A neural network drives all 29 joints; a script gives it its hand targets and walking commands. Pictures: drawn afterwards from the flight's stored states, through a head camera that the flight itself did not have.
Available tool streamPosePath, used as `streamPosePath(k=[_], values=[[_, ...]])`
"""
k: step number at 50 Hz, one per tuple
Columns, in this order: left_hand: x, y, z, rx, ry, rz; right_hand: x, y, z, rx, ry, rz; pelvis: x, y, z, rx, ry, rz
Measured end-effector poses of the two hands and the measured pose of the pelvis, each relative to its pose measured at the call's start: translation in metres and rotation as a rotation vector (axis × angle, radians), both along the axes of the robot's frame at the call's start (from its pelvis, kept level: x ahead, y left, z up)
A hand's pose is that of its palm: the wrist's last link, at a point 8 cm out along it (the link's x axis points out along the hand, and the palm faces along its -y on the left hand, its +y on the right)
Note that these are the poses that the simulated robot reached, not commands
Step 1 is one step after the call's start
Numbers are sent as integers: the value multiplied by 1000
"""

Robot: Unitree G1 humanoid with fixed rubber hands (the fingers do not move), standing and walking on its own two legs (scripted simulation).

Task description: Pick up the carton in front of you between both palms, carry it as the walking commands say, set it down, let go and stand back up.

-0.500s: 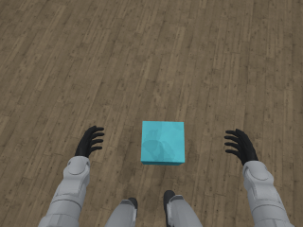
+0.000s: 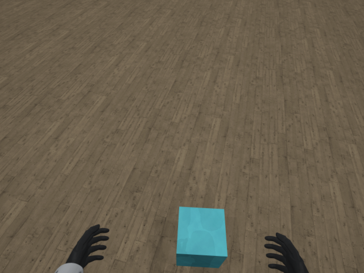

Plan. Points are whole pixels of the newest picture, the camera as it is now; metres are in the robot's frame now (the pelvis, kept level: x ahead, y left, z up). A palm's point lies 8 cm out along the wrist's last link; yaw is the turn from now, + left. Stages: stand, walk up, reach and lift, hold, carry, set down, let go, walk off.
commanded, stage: let go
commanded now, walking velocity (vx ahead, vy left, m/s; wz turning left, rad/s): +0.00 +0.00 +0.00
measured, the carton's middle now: (199, 238) +0.38 -0.08 -0.65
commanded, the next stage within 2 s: stand in 0.26 s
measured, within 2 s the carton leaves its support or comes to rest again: neither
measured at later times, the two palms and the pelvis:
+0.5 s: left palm out of the picture +0.14 +0.24 -0.11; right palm out of the picture +0.13 -0.29 -0.09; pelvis +0.03 -0.01 -0.01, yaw -3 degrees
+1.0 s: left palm (90, 270) +0.16 +0.23 -0.13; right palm out of the picture +0.07 -0.28 -0.12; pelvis +0.04 -0.01 -0.02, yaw -7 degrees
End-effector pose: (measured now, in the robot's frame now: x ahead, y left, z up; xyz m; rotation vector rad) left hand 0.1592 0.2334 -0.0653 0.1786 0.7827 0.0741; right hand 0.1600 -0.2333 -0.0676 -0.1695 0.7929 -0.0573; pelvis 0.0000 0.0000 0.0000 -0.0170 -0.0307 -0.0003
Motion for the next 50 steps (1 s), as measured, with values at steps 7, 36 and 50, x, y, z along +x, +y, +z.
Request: streamPosePath(k=[7, 36, 50], values=[[3, -4, 1, -3, 8, -5, 0, -1, -1, -4, 9, -1, -1, -1, -1, 0, -40, -2], [-3, -7, -63, 87, 201, -51, -55, -52, -41, -147, 147, -198, 43, -16, -19, 10, 103, -89], [-3, -8, -68, 107, 242, -64, -88, -49, -55, -133, 240, -244, 41, -15, -23, 22, 92, -119]])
